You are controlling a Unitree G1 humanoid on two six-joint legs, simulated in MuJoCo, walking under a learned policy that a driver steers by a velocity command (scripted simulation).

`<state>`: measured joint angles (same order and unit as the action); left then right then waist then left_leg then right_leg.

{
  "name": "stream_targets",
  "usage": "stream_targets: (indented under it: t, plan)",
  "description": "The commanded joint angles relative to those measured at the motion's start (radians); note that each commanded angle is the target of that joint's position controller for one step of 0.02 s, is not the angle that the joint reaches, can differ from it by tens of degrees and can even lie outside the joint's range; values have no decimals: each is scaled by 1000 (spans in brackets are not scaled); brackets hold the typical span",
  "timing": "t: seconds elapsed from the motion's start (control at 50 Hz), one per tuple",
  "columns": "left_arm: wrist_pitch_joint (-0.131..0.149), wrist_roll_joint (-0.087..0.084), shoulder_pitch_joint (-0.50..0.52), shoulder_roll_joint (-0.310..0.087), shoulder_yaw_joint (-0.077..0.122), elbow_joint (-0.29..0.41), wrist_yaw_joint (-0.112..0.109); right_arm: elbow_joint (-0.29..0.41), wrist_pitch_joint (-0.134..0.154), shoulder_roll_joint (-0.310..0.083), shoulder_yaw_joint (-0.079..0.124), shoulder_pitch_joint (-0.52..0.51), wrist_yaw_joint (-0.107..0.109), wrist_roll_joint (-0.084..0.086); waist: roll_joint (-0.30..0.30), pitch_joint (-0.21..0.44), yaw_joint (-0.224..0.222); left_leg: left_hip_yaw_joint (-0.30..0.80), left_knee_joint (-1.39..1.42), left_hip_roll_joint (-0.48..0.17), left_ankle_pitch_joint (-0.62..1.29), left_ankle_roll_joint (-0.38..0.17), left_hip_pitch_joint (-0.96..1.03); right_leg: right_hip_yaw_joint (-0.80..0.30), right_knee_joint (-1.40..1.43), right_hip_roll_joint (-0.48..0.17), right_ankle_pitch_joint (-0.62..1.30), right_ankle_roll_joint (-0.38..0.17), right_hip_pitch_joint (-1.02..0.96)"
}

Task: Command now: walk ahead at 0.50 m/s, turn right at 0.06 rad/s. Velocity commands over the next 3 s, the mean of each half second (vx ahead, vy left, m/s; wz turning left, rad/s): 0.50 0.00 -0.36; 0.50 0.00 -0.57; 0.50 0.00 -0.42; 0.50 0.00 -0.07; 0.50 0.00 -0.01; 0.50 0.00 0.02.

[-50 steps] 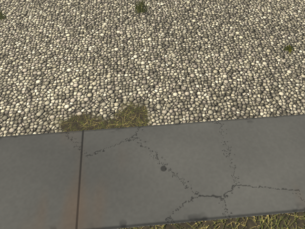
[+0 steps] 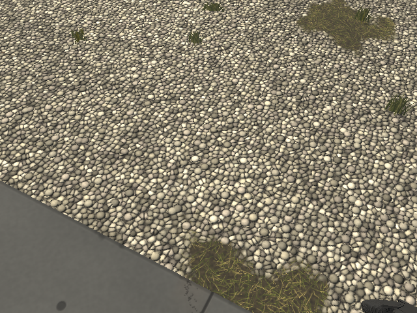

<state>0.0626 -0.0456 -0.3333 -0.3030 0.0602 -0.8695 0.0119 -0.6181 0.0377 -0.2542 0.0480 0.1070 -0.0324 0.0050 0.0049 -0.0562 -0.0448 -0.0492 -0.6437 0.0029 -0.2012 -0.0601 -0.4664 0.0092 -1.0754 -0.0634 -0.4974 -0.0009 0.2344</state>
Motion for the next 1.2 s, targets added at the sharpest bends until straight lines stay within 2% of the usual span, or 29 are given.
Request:
stream_targets:
  t: [0.02,0.04,0.1,0.26,0.36,0.4,0.42,0.44,0.46,0.48,0.5,0.52,0.58,0.64,0.66,0.68,0.72,0.76,0.82,0.9,1.0,1.04,1.06,1.08,1.1,1.12,1.14,1.18,1.2]
  plan:
    - [31,-3,78,-118,22,117,-4,-34,23,-145,50,232,0,1,-69,147,111,413,344,-317,27,-184,479,-107,-203,-44,75,-25,480]
    - [19,15,61,-118,30,108,-9,-36,34,-105,39,181,-1,-4,-98,107,76,329,372,-279,64,-161,392,-114,-151,-71,147,-21,437]
    - [-23,7,-21,-73,30,75,-12,-59,66,-82,39,141,1,-21,-102,76,26,192,452,-254,178,-158,283,-126,-105,-76,259,-2,354]
    - [-22,43,157,9,10,147,12,-136,66,-135,64,201,46,-28,-68,38,70,-69,434,-215,416,-96,330,-57,243,-23,612,-13,367]
    - [-37,40,183,-34,29,196,33,-126,51,-149,72,198,48,-5,-76,-1,64,-114,284,-254,588,-103,363,48,185,23,436,-48,335]
    - [-42,37,53,-69,52,186,33,-104,40,-192,86,148,60,14,-115,56,-17,-146,96,-243,926,-83,327,131,205,104,280,-87,121]
    - [-46,31,-22,-86,65,189,33,-122,34,-201,84,137,66,26,-143,71,-72,-120,-39,-261,918,-64,340,82,371,99,168,-129,55]
    - [-42,27,-151,-149,95,167,25,-126,32,-198,82,122,70,27,-48,123,-154,-135,-348,-208,707,-28,265,7,530,90,308,-174,-130]
    - [-46,17,-67,-256,108,187,12,-105,46,-56,50,246,59,-13,366,145,-5,-123,-774,-11,-286,27,-85,-393,541,-120,582,-334,-343]
    - [-11,18,-93,-217,73,241,27,-65,91,-73,38,291,37,-7,336,330,8,140,-921,73,-449,45,-322,-871,705,-265,478,-521,-497]
    - [3,22,-125,-134,63,220,38,-25,109,-168,62,107,28,46,156,232,-58,193,-892,39,-345,26,-410,-823,788,-235,333,-475,-439]
    - [7,22,-55,-108,51,221,40,2,100,-165,63,32,32,40,-14,92,-13,174,-786,-6,-256,12,-405,-681,791,-202,332,-397,-298]
    - [16,11,58,-68,31,261,23,-32,52,-177,76,129,44,2,2,77,81,198,-603,-87,-172,59,-237,-495,743,-132,527,-355,-67]
    - [3,14,10,-100,38,247,-10,-11,36,-103,51,42,36,-22,-18,75,53,144,-353,-84,-86,84,-235,-387,732,-79,667,-312,-27]
    - [-10,23,3,-116,47,242,-21,-10,38,-45,29,27,27,-38,-2,109,46,112,-315,-65,-3,94,-173,-331,694,-45,741,-300,10]
    - [-15,50,-8,-137,52,249,-28,-45,51,-64,35,81,8,-44,5,187,44,104,-394,-51,194,80,-118,-326,638,-51,792,-296,0]
    - [-24,39,5,-115,42,263,-30,-46,59,-92,42,63,-7,-34,36,175,38,99,-391,-45,232,66,-135,-335,609,-35,738,-281,26]
    - [-3,18,-215,-106,41,183,-45,32,78,-147,60,-149,-9,13,83,74,-51,224,-284,-75,176,47,-553,-538,614,-100,379,-296,-304]
    - [-3,17,-197,-112,37,159,-92,68,111,-114,35,-293,-27,-37,86,-9,-70,206,5,-39,465,51,-434,-478,570,-38,210,-258,-121]
    - [-21,16,-82,-112,36,185,-81,33,99,-75,22,-158,-57,-17,128,27,-11,173,29,10,609,31,-10,-422,472,34,110,-200,197]
    - [-52,-3,-114,-72,35,176,-101,-36,74,-132,50,-14,-39,9,103,38,15,246,328,-125,688,66,120,-450,124,69,78,-105,-46]
    - [-51,18,-119,-39,19,135,-74,-156,70,-164,76,281,-27,14,20,108,133,185,427,-168,784,77,452,-331,-290,130,44,-41,47]
    - [-36,30,-183,51,5,95,-50,-215,71,-145,60,440,-32,-6,-84,170,163,293,253,-246,792,48,742,-328,-665,212,-364,-7,338]
    - [-22,22,-365,143,-17,77,-19,-247,78,-192,59,436,-43,-36,-401,197,50,216,-107,-241,1241,146,935,-302,-922,193,-408,-9,658]
    - [1,-16,-447,75,-14,77,-16,-257,63,-237,83,461,-39,-21,-548,272,36,395,-62,-330,1155,91,956,-277,-1038,150,-297,24,810]
    - [12,-15,-333,-4,-6,84,-20,-222,44,-168,75,443,-33,-23,-274,284,91,373,-1,-337,861,31,880,-218,-930,93,-145,18,862]
    - [15,-36,-243,2,-9,166,-46,-274,38,-287,106,410,-18,-16,-310,306,35,647,206,-473,246,-110,719,-162,-976,63,5,15,867]
    - [-15,-33,17,-93,21,215,-70,-228,68,-89,33,198,8,-18,-128,57,21,586,327,-438,76,-104,369,-238,-713,-32,240,-45,828]
    - [-27,-13,47,-74,23,206,-65,-247,79,-31,12,164,10,-14,-113,-9,13,468,326,-362,140,-44,238,-244,-617,-44,259,-54,751]
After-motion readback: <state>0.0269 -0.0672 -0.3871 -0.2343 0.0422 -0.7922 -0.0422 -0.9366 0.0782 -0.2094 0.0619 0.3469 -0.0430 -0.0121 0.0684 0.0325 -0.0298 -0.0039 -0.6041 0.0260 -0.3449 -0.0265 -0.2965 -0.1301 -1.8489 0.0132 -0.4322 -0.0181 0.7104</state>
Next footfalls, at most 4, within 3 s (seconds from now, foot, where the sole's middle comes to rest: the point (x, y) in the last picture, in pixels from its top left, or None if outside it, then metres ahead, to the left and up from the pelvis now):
0.42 right None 0.31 -0.13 -0.76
1.06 left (216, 243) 0.76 0.02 -0.94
1.56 right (302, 218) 0.88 -0.33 -0.94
2.04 left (296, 148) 1.25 -0.34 -0.94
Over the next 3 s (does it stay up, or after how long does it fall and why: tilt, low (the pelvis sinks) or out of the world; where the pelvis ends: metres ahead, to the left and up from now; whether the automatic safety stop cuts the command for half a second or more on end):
stays up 1.38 -0.67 -0.16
